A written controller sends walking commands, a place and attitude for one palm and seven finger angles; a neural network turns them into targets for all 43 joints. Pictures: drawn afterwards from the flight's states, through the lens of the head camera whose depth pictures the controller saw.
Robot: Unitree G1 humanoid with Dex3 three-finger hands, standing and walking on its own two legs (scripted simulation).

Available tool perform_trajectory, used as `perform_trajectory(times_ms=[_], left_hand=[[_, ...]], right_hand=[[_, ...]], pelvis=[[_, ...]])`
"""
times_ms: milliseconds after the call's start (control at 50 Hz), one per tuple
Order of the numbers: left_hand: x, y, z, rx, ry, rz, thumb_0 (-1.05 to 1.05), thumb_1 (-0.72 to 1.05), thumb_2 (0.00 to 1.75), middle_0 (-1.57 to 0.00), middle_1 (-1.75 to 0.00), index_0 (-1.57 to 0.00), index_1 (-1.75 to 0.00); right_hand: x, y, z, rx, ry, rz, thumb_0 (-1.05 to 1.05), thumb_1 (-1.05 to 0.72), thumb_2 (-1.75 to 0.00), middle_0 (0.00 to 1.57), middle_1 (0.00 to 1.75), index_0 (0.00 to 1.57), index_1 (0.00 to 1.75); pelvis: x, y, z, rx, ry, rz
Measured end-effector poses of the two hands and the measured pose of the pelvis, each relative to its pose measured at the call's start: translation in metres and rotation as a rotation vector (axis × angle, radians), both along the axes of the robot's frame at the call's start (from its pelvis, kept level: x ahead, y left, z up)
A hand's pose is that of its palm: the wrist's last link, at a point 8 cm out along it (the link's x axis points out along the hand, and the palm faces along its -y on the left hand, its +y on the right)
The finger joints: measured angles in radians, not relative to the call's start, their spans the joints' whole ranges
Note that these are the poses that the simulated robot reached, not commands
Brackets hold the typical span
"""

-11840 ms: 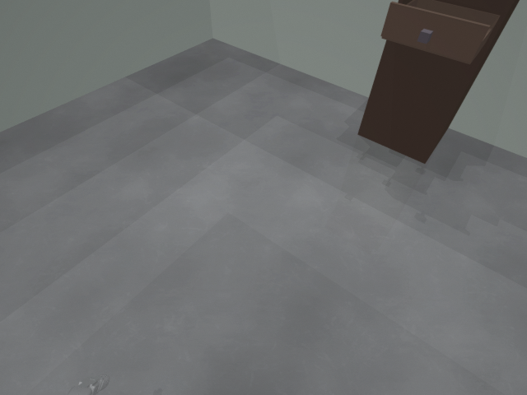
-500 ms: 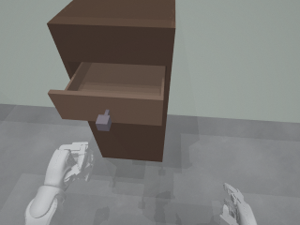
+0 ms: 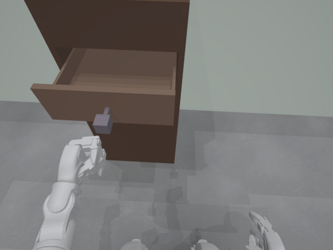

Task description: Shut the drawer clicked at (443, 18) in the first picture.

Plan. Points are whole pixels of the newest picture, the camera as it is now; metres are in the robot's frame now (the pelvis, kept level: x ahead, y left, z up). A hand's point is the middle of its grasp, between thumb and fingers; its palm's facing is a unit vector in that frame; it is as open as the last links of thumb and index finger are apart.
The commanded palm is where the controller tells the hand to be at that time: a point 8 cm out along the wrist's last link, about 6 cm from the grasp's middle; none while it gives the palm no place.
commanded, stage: bring the fist close to the handle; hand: left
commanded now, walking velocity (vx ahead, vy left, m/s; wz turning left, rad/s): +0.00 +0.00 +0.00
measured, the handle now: (104, 118) +0.45 +0.19 +0.02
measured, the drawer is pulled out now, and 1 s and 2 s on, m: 0.19 0.19 0.10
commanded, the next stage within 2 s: push the drawer shut in 0.80 s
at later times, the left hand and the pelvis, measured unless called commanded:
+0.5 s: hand (111, 153) +0.35 +0.16 +0.00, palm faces -0.03 -1.00 -0.03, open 3.3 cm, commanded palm +0.32 +0.22 +0.01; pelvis -0.01 -0.01 -0.03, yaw +0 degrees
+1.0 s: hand (110, 152) +0.35 +0.16 +0.01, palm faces -0.04 -1.00 -0.03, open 3.3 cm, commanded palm +0.33 +0.22 +0.01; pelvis -0.01 +0.00 -0.03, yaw +0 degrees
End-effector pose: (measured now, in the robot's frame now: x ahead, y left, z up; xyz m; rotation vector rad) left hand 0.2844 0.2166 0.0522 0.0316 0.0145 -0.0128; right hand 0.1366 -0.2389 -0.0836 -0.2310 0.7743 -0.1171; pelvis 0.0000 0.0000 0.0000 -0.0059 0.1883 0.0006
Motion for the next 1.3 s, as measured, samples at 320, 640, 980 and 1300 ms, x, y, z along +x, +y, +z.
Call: perform_trajectory(times_ms=[320, 640, 980, 1300], left_hand=[[0.033, -0.006, -0.034, -0.003, 0.003, -0.018, 0.02, 0.90, 0.90, -1.40, -1.60, -1.40, -1.60], [0.035, 0.003, -0.038, 0.001, -0.011, -0.014, 0.02, 0.90, 0.90, -1.39, -1.60, -1.40, -1.60], [0.042, -0.003, -0.040, -0.007, -0.020, -0.032, 0.02, 0.90, 0.90, -1.40, -1.60, -1.40, -1.60], [0.072, 0.006, -0.048, 0.003, -0.001, -0.030, -0.05, 0.81, 0.93, -1.40, -1.60, -1.40, -1.60]], right_hand=[[-0.005, -0.016, -0.032, -0.013, 0.081, -0.020, 0.01, -0.90, -0.90, 0.21, 0.30, 0.20, 0.30], [-0.028, -0.019, -0.045, -0.002, 0.153, -0.065, 0.01, -0.91, -0.90, 0.20, 0.30, 0.20, 0.30], [-0.023, -0.009, -0.040, -0.013, 0.124, -0.051, 0.01, -0.90, -0.90, 0.20, 0.30, 0.20, 0.30], [-0.046, -0.008, -0.055, -0.034, 0.231, -0.056, 0.01, -0.90, -0.90, 0.21, 0.30, 0.20, 0.30]], pelvis=[[-0.004, -0.010, -0.023, 0.000, 0.084, 0.003], [-0.005, -0.009, -0.030, 0.000, 0.110, -0.009], [-0.012, -0.001, -0.032, -0.008, 0.107, -0.006], [-0.018, 0.001, -0.038, -0.018, 0.130, 0.006]])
